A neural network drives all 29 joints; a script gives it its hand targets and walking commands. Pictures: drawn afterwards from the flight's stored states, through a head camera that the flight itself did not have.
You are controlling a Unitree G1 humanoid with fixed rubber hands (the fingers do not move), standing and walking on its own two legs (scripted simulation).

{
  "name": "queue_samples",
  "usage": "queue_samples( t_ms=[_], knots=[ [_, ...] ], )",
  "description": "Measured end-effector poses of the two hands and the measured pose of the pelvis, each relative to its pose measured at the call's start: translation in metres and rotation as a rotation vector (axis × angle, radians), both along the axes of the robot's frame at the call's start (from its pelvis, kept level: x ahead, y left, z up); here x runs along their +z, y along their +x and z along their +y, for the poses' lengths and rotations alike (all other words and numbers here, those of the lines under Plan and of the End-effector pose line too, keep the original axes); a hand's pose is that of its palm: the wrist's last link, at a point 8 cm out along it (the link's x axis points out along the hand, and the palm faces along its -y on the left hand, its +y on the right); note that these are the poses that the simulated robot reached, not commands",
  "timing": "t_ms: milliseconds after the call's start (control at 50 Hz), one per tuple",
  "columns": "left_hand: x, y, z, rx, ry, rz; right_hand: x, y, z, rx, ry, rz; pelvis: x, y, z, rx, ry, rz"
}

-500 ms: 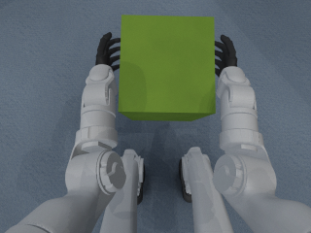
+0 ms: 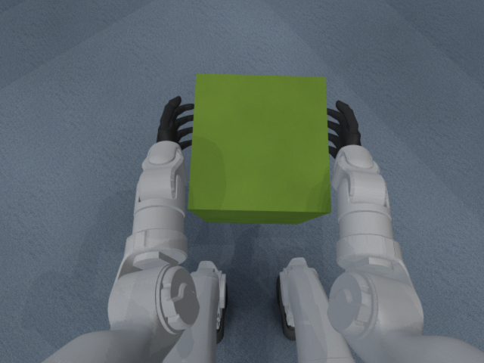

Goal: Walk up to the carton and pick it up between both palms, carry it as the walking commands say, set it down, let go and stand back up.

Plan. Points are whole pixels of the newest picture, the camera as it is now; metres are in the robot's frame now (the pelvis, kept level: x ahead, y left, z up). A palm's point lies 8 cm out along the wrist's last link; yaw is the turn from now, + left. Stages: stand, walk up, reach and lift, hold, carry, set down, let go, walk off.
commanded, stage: reach and lift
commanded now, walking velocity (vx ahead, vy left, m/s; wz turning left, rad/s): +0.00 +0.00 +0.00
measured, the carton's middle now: (255, 162) +0.44 -0.01 -0.12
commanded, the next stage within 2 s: none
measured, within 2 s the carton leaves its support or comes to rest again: neither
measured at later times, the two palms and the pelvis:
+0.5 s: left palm (157, 140) +0.42 +0.13 +0.03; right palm (366, 146) +0.40 -0.16 +0.03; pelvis +0.02 +0.00 +0.07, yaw +0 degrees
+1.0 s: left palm (135, 135) +0.40 +0.13 +0.10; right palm (391, 141) +0.38 -0.15 +0.10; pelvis +0.04 +0.00 +0.12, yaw +0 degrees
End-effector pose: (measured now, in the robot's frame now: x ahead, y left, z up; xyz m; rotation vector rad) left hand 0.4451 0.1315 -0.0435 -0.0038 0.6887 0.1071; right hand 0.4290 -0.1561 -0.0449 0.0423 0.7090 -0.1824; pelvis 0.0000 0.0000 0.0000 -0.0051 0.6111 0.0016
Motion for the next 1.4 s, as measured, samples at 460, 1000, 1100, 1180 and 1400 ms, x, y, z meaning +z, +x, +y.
queue_samples(
  t_ms=[460,1000,1100,1180,1400],
  knots=[
    [0.067,-0.021,-0.001,-0.01,0.004,-0.002,0.067,-0.023,-0.001,-0.006,-0.002,-0.003,0.062,0.018,0.0,0.001,0.007,-0.131],
    [0.143,-0.047,0.002,-0.014,0.023,-0.014,0.142,-0.047,0.002,0.008,-0.01,-0.016,0.119,0.035,0.002,0.002,0.009,-0.347],
    [0.157,-0.052,0.004,-0.013,0.024,-0.019,0.156,-0.051,0.004,0.013,-0.014,-0.021,0.127,0.039,0.002,0.003,0.008,-0.396],
    [0.168,-0.056,0.004,-0.009,0.024,-0.023,0.168,-0.054,0.004,0.02,-0.019,-0.025,0.133,0.041,0.003,0.003,0.007,-0.439],
    [0.199,-0.065,0.004,-0.014,0.032,-0.04,0.201,-0.061,0.004,0.032,-0.034,-0.042,0.144,0.047,0.003,0.001,0.004,-0.557]
  ],
)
